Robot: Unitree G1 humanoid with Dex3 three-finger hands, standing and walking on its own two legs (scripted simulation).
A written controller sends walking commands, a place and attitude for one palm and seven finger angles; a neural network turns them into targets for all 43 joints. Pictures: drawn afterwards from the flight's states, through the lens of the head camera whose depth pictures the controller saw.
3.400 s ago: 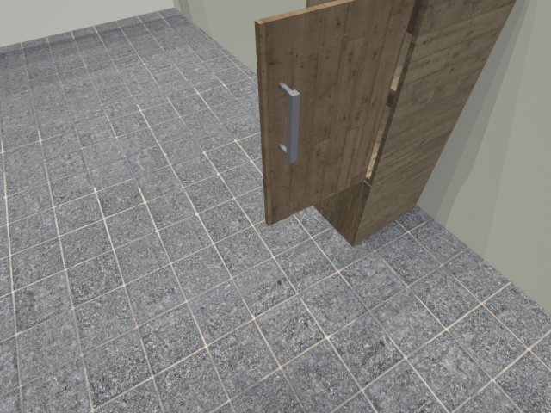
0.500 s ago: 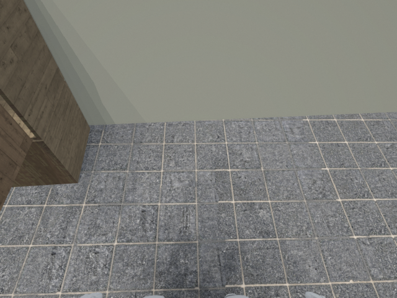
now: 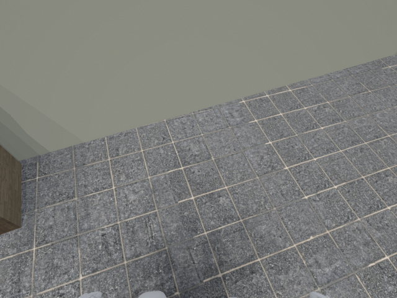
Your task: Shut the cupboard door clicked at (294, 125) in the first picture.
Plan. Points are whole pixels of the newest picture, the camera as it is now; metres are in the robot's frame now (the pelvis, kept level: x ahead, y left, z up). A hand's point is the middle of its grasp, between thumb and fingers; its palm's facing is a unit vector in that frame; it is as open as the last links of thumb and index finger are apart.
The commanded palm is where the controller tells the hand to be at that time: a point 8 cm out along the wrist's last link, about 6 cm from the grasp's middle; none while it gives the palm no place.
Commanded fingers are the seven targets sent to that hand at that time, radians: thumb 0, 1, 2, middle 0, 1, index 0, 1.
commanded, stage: walk around to get in front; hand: left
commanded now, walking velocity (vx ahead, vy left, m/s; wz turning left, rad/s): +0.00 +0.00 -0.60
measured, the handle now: out of the picture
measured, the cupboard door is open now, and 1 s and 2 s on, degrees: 87 87 87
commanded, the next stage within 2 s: walk to a spot facing it in 1.86 s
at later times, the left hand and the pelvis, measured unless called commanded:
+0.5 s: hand (140, 289) +0.15 +0.14 -0.16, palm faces -0.26 -0.93 -0.25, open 7.4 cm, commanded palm none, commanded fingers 0.00 0.90 0.90 -0.20 -0.30 -0.20 -0.30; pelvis +0.01 -0.03 +0.00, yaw -17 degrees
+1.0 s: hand (179, 263) +0.21 +0.06 -0.16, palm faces -0.53 -0.81 -0.26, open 7.4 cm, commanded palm none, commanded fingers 0.00 0.90 0.90 -0.20 -0.30 -0.20 -0.30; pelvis +0.01 -0.06 +0.00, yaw -34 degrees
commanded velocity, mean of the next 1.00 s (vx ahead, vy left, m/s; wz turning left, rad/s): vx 0.03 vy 0.00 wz -0.60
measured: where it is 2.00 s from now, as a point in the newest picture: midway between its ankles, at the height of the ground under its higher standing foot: outside the picture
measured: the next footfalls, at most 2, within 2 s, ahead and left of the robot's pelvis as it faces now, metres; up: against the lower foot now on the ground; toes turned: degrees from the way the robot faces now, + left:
left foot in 0.02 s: +0.06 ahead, +0.14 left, +0.00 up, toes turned +2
right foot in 0.28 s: +0.03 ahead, -0.15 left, +0.00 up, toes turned -13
